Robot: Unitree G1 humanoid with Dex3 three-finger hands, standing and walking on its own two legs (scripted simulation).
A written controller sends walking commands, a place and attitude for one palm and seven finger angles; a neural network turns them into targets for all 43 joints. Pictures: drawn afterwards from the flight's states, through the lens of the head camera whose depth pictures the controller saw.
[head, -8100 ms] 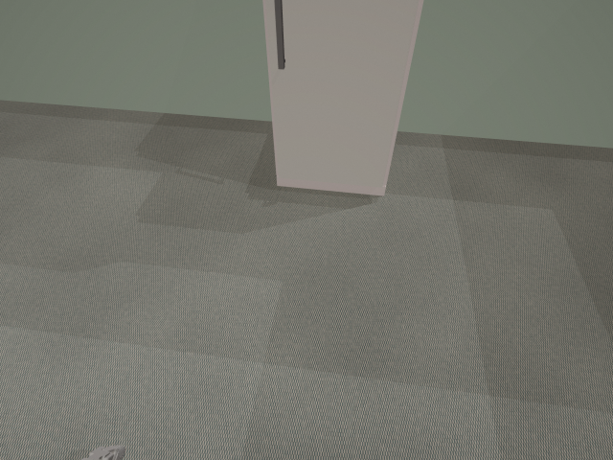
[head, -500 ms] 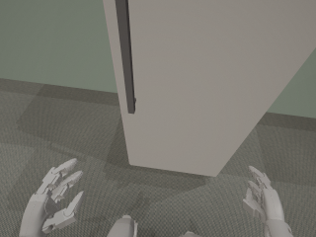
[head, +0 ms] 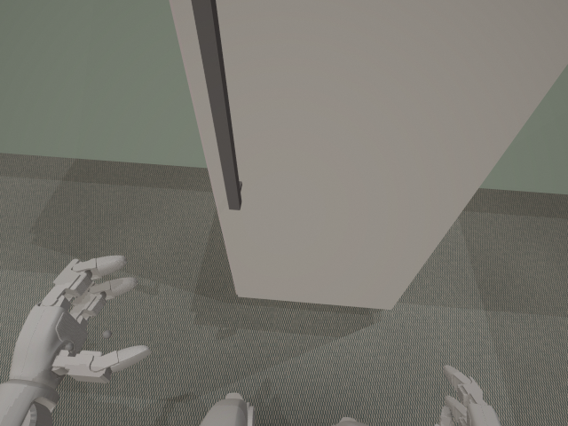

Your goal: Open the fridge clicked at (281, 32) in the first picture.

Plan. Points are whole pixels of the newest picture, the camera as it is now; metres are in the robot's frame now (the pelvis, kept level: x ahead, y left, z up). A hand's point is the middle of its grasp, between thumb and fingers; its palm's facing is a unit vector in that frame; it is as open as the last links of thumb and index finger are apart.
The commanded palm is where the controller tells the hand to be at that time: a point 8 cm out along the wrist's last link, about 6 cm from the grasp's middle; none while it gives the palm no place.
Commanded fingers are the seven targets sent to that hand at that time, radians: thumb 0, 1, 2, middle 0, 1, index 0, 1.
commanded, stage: raise the hand to about handle height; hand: left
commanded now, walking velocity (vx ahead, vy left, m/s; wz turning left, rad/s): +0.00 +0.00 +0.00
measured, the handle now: (221, 88) +0.52 +0.12 +0.19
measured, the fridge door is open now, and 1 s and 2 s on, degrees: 0 0 0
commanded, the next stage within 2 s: move the hooked fingers beside the handle in 1.16 s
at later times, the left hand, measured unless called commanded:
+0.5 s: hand (57, 291) +0.25 +0.28 +0.09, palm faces +0.00 -1.00 -0.06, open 13.9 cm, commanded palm +0.23 +0.33 +0.10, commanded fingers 0.00 -0.50 0.30 -0.30 -1.20 -0.30 -1.20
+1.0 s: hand (57, 270) +0.28 +0.28 +0.11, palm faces -0.01 -1.00 -0.05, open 14.0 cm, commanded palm +0.25 +0.33 +0.11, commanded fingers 0.00 -0.50 0.30 -0.30 -1.20 -0.30 -1.20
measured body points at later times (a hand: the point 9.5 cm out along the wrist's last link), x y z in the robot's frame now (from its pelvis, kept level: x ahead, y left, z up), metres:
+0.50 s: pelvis +0.01 +0.02 +0.02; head +0.04 +0.03 +0.47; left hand +0.25 +0.34 +0.10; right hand +0.19 -0.21 -0.04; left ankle +0.05 +0.11 -0.67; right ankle -0.01 -0.11 -0.67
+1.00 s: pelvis +0.01 +0.01 +0.03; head +0.04 +0.02 +0.48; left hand +0.27 +0.34 +0.11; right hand +0.16 -0.24 -0.04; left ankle +0.05 +0.11 -0.67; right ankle -0.01 -0.11 -0.67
